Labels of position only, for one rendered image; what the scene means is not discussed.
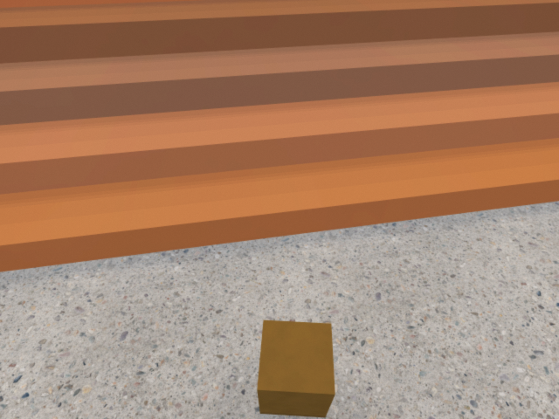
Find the carton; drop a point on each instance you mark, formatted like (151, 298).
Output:
(296, 369)

